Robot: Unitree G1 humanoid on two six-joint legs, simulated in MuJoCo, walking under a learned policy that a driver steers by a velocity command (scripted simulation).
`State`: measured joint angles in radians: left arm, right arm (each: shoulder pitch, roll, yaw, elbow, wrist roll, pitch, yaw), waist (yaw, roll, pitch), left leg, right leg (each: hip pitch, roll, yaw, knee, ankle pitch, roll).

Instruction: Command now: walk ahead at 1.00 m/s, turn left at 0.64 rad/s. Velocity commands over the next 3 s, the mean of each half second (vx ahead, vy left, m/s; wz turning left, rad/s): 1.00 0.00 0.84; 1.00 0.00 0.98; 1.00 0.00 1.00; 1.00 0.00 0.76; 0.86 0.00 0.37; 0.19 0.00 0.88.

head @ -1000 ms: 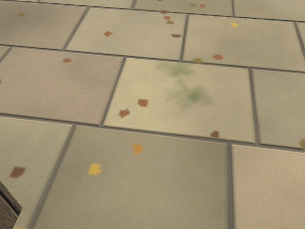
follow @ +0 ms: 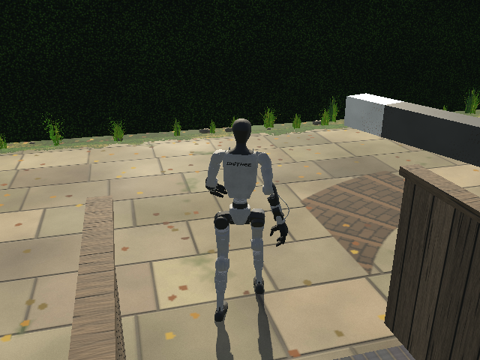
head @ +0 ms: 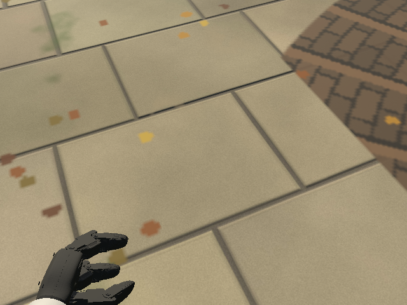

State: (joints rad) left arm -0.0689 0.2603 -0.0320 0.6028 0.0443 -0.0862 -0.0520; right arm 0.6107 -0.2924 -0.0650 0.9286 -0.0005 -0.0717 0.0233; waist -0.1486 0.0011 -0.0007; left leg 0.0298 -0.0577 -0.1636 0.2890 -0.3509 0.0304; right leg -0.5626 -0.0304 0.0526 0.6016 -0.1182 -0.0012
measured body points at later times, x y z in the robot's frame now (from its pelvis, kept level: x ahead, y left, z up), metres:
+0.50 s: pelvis +0.44 +0.07 -0.05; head +0.46 +0.09 +0.40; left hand +0.30 +0.32 -0.17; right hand +0.75 -0.07 -0.11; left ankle +0.54 +0.14 -0.74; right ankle +0.21 -0.15 -0.64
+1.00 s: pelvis +0.84 +0.26 -0.01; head +0.86 +0.28 +0.44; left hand +0.74 +0.57 -0.09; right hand +1.14 +0.13 -0.12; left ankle +0.67 +0.20 -0.63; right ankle +0.99 +0.22 -0.74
